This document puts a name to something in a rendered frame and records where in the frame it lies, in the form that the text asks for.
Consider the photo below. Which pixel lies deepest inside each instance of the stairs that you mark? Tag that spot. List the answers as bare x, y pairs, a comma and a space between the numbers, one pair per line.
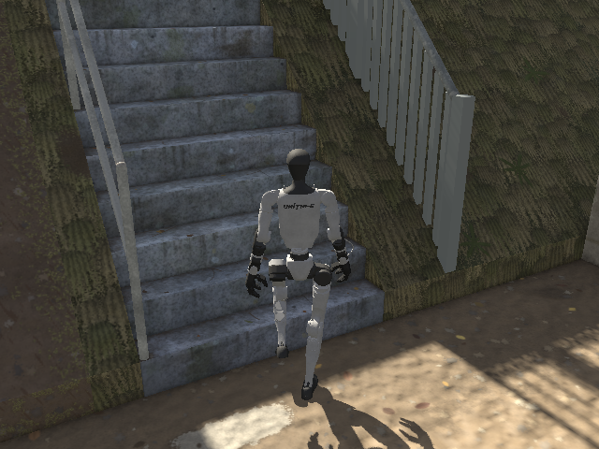
205, 123

